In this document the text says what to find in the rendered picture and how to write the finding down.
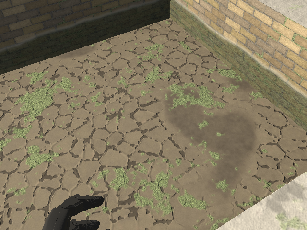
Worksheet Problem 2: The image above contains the robot left hand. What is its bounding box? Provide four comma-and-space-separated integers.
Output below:
42, 194, 110, 230

